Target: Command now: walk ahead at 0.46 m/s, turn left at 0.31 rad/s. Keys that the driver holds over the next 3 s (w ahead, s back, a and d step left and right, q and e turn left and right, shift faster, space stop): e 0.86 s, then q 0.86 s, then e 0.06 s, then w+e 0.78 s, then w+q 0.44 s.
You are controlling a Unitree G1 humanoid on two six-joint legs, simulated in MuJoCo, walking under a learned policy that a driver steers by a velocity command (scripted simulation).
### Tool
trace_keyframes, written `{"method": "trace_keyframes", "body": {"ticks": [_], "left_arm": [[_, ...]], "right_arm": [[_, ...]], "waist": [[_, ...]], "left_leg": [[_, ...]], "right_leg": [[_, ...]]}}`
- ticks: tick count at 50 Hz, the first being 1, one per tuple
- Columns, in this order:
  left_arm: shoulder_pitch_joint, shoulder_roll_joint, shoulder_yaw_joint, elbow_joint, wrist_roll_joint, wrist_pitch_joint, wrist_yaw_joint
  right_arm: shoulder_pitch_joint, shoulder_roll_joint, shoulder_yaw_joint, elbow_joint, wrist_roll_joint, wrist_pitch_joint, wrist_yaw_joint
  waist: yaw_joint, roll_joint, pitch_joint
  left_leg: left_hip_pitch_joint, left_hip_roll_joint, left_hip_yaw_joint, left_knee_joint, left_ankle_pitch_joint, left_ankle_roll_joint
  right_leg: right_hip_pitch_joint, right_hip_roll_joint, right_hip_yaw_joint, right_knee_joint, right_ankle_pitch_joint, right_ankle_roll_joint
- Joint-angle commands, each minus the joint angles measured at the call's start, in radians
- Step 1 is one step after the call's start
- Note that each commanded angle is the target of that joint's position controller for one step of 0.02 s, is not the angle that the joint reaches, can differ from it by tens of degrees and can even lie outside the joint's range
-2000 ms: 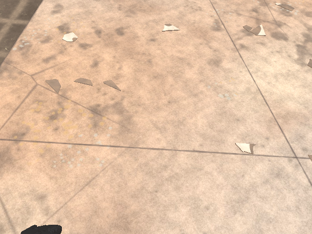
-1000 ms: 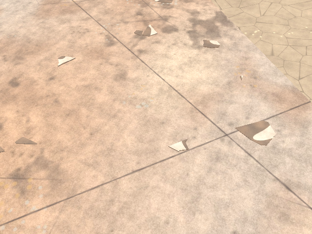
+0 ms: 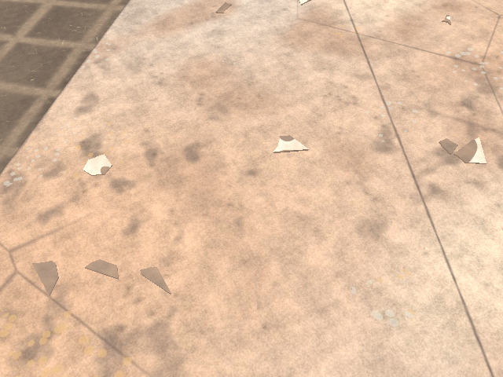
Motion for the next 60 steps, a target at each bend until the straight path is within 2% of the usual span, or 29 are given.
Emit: {"method": "trace_keyframes", "body": {"ticks": [1, 4, 6, 11, 14, 15, 16, 17, 18, 19, 21, 24, 28, 33, 35, 36, 37, 38, 39, 41, 42, 48, 50, 52, 55, 57, 58, 59, 60], "left_arm": [[0.099, 0.108, 0.03, -0.014, 0.012, 0.001, 0.005], [0.09, 0.104, 0.024, 0.021, -0.002, -0.005, 0.002], [0.074, 0.144, 0.034, 0.037, -0.013, 0.006, 0.009], [0.128, 0.198, 0.052, 0.076, -0.035, 0.052, 0.027], [0.097, 0.19, 0.053, 0.067, -0.045, 0.07, 0.04], [0.099, 0.166, 0.047, 0.062, -0.043, 0.071, 0.042], [0.105, 0.114, 0.032, 0.041, -0.025, 0.067, 0.041], [0.216, 0.043, 0.01, 0.042, -0.005, 0.063, 0.037], [0.263, 0.102, 0.022, 0.051, -0.027, 0.075, 0.04], [0.233, 0.166, 0.045, 0.057, -0.035, 0.093, 0.046], [0.186, 0.173, 0.061, 0.055, -0.032, 0.137, 0.062], [0.176, 0.122, 0.054, 0.028, -0.027, 0.167, 0.066], [0.096, 0.086, 0.038, -0.027, -0.02, 0.164, 0.045], [0.084, 0.123, 0.048, -0.062, -0.022, 0.169, 0.013], [0.135, 0.136, 0.061, -0.045, -0.016, 0.169, 0.011], [0.153, 0.187, 0.078, -0.047, -0.013, 0.168, 0.02], [0.135, 0.3, 0.097, -0.089, -0.012, 0.166, 0.041], [0.147, 0.3, 0.092, -0.106, 0.03, 0.143, 0.029], [0.108, 0.274, 0.084, -0.103, 0.035, 0.123, 0.022], [0.009, 0.209, 0.068, -0.113, -0.006, 0.112, 0.031], [-0.015, 0.195, 0.059, -0.119, -0.014, 0.115, 0.038], [-0.013, 0.093, 0.015, -0.102, 0.008, 0.111, 0.052], [-0.013, 0.085, 0.01, -0.079, 0.02, 0.11, 0.046], [-0.006, 0.107, 0.013, -0.052, 0.025, 0.111, 0.035], [-0.036, 0.146, 0.026, -0.029, 0.001, 0.116, 0.033], [0.003, 0.15, 0.033, -0.013, -0.001, 0.11, 0.042], [0.033, 0.146, 0.037, -0.024, 0.014, 0.103, 0.044], [-0.002, 0.129, 0.036, -0.033, 0.021, 0.103, 0.051], [-0.042, 0.117, 0.039, -0.04, 0.017, 0.107, 0.057]], "right_arm": [[-0.095, -0.092, -0.023, -0.118, -0.014, -0.024, 0.001], [-0.081, -0.033, -0.005, -0.107, -0.034, -0.024, 0.003], [-0.113, 0.0, 0.011, -0.11, -0.044, -0.03, 0.003], [-0.23, -0.035, 0.004, -0.117, -0.03, -0.028, 0.009], [-0.213, -0.065, -0.013, -0.114, -0.032, -0.033, 0.007], [-0.189, -0.086, -0.023, -0.108, -0.04, -0.038, 0.003], [-0.143, -0.142, -0.037, -0.114, -0.058, -0.038, -0.008], [-0.116, -0.185, -0.044, -0.126, -0.071, -0.019, -0.02], [-0.082, -0.143, -0.041, -0.108, -0.059, 0.0, -0.013], [-0.112, -0.102, -0.03, -0.114, -0.045, 0.006, -0.009], [-0.222, -0.061, -0.015, -0.12, -0.038, 0.009, -0.005], [-0.282, -0.075, -0.023, -0.103, -0.055, 0.01, -0.01], [-0.283, -0.1, -0.036, -0.078, -0.047, 0.016, -0.024], [-0.274, -0.153, -0.054, -0.049, -0.021, 0.029, -0.018], [-0.256, -0.134, -0.052, -0.026, -0.004, 0.034, -0.018], [-0.202, -0.092, -0.044, -0.004, -0.015, 0.038, -0.013], [-0.195, -0.037, -0.024, -0.042, -0.067, 0.041, -0.008], [-0.312, -0.087, -0.041, -0.073, -0.054, 0.038, -0.021], [-0.318, -0.11, -0.051, -0.068, -0.03, 0.042, -0.028], [-0.262, -0.114, -0.062, -0.025, -0.035, 0.05, -0.043], [-0.242, -0.113, -0.064, -0.018, -0.043, 0.05, -0.044], [-0.21, -0.045, -0.034, 0.015, -0.025, 0.047, -0.024], [-0.214, -0.03, -0.021, 0.021, -0.026, 0.046, -0.012], [-0.216, -0.057, -0.022, 0.02, -0.02, 0.046, -0.004], [-0.184, -0.086, -0.026, 0.021, -0.016, 0.039, -0.004], [-0.177, -0.134, -0.031, 0.008, -0.029, 0.032, -0.006], [-0.18, -0.191, -0.046, 0.008, -0.023, 0.032, -0.01], [-0.17, -0.181, -0.052, 0.018, -0.005, 0.035, -0.008], [-0.172, -0.161, -0.05, 0.01, -0.007, 0.035, -0.008]], "waist": [[0.059, -0.124, -0.006], [0.015, -0.136, -0.028], [0.014, -0.131, -0.059], [0.053, -0.152, -0.084], [0.012, -0.151, -0.082], [-0.001, -0.133, -0.092], [-0.008, -0.043, -0.165], [0.024, 0.183, -0.252], [0.007, 0.226, -0.305], [0.004, 0.137, -0.237], [0.032, 0.098, -0.137], [0.058, 0.126, -0.086], [0.032, 0.117, -0.11], [0.039, 0.116, -0.117], [0.065, 0.077, -0.111], [0.055, -0.064, -0.082], [0.013, -0.39, -0.056], [0.102, -0.308, -0.089], [0.076, -0.218, -0.063], [0.026, -0.152, -0.057], [0.013, -0.16, -0.067], [0.024, -0.157, -0.122], [0.041, -0.177, -0.102], [0.057, -0.181, -0.061], [0.028, -0.151, -0.013], [0.033, -0.077, -0.032], [0.079, 0.032, -0.057], [0.06, 0.101, -0.07], [0.042, 0.123, -0.061]], "left_leg": [[-0.34, 0.108, -0.012, 0.049, 0.102, -0.009], [-0.248, 0.107, 0.059, -0.129, 0.064, -0.04], [-0.181, 0.096, 0.086, -0.295, 0.122, -0.061], [-0.046, 0.032, 0.087, -0.552, 0.344, -0.064], [0.068, 0.029, 0.07, -0.716, 0.43, -0.023], [0.159, 0.058, 0.065, -0.782, 0.526, 0.004], [0.321, 0.202, -0.038, -0.755, 0.778, 0.06], [0.525, 0.438, -0.224, -0.69, 1.134, 0.199], [0.5, 0.517, -0.331, -0.731, 0.994, 0.292], [0.44, 0.456, -0.287, -0.769, 0.799, 0.274], [0.294, 0.371, -0.151, -0.821, 0.592, 0.22], [0.128, 0.315, -0.008, -0.883, 0.531, 0.216], [0.146, 0.338, 0.066, -0.881, 0.539, 0.229], [0.173, 0.38, 0.09, -0.829, 0.495, 0.195], [0.112, 0.336, 0.15, -0.724, 0.366, 0.111], [0.004, 0.266, 0.234, -0.562, 0.211, 0.021], [-0.273, 0.109, 0.305, -0.245, -0.202, -0.096], [-0.315, 0.053, 0.124, -0.068, -0.257, -0.091], [-0.321, 0.073, 0.081, -0.006, -0.167, -0.073], [-0.323, 0.091, 0.059, -0.017, -0.011, -0.068], [-0.293, 0.081, 0.063, 0.0, 0.038, -0.079], [-0.149, 0.11, 0.074, -0.246, 0.15, -0.11], [-0.031, 0.124, 0.089, -0.384, 0.131, -0.109], [0.029, 0.114, 0.11, -0.463, 0.093, -0.102], [0.072, 0.092, 0.137, -0.648, 0.185, -0.068], [0.121, 0.135, 0.063, -0.709, 0.472, -0.03], [0.136, 0.171, 0.009, -0.66, 0.622, 0.007], [0.092, 0.183, -0.046, -0.691, 0.541, 0.055], [0.066, 0.21, -0.11, -0.737, 0.483, 0.084]], "right_leg": [[0.301, -0.272, 0.375, -0.294, 0.009, -0.17], [0.254, -0.239, 0.242, -0.276, 0.552, -0.204], [0.241, -0.222, 0.183, -0.262, 0.694, -0.212], [0.238, -0.197, 0.181, -0.213, 0.576, -0.172], [0.218, -0.183, 0.248, -0.135, 0.392, -0.127], [0.182, -0.145, 0.246, -0.079, 0.318, -0.093], [0.094, -0.08, 0.209, 0.066, 0.145, -0.046], [-0.113, 0.03, 0.122, 0.308, -0.414, 0.018], [-0.187, 0.025, 0.093, 0.498, -0.563, 0.055], [-0.228, -0.011, 0.1, 0.603, -0.504, 0.077], [-0.241, -0.051, 0.092, 0.65, -0.383, 0.109], [-0.133, -0.058, 0.04, 0.598, -0.269, 0.13], [-0.055, -0.087, 0.014, 0.39, -0.201, 0.108], [0.063, -0.074, -0.037, 0.168, -0.146, 0.044], [0.192, -0.032, -0.056, -0.01, -0.026, -0.01], [0.273, -0.093, 0.069, -0.128, 0.142, -0.06], [0.361, -0.36, 0.446, -0.174, 0.452, -0.211], [0.251, -0.417, 0.534, -0.23, 0.389, -0.339], [0.226, -0.36, 0.447, -0.24, 0.296, -0.3], [0.228, -0.27, 0.349, -0.219, 0.211, -0.2], [0.212, -0.247, 0.322, -0.211, 0.256, -0.191], [0.276, -0.207, 0.219, -0.199, 0.261, -0.179], [0.225, -0.204, 0.204, -0.214, 0.176, -0.185], [0.185, -0.218, 0.227, -0.226, 0.086, -0.198], [0.18, -0.222, 0.241, -0.184, 0.086, -0.182], [0.195, -0.179, 0.204, -0.118, 0.1, -0.118], [0.178, -0.102, 0.134, -0.07, 0.06, -0.08], [0.193, -0.038, 0.038, -0.021, 0.032, -0.039], [0.186, -0.006, -0.011, 0.037, -0.007, -0.013]]}}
